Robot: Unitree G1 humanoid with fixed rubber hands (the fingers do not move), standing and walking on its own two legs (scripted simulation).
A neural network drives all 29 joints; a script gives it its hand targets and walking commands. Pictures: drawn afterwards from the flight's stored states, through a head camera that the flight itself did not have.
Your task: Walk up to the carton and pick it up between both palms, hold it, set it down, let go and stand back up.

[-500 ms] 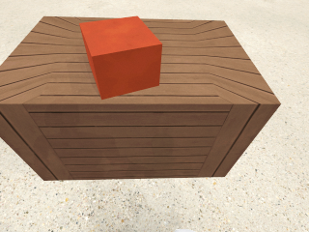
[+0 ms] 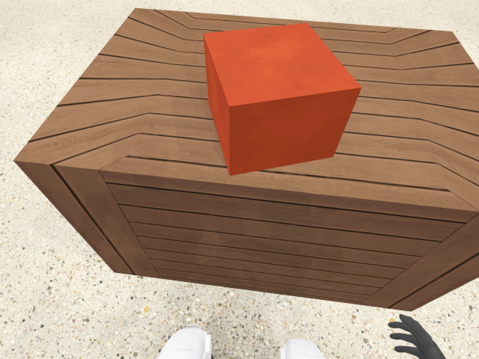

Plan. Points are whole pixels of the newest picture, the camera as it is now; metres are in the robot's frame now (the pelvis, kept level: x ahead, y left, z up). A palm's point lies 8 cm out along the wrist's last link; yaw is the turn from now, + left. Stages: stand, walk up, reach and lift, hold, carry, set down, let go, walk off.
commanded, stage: walk up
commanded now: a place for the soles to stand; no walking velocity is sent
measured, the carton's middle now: (269, 96) +0.63 -0.05 +0.07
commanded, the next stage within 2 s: none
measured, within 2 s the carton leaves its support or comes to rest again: neither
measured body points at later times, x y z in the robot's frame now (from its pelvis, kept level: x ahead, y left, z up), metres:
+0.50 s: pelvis +0.11 +0.03 +0.00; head +0.16 +0.03 +0.45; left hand +0.27 +0.33 -0.12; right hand +0.14 -0.29 -0.13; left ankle +0.09 +0.11 -0.69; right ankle +0.14 -0.11 -0.69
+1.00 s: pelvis +0.11 +0.04 +0.01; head +0.17 +0.06 +0.45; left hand +0.27 +0.34 -0.13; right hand +0.16 -0.29 -0.10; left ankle +0.14 +0.16 -0.69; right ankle +0.14 -0.11 -0.69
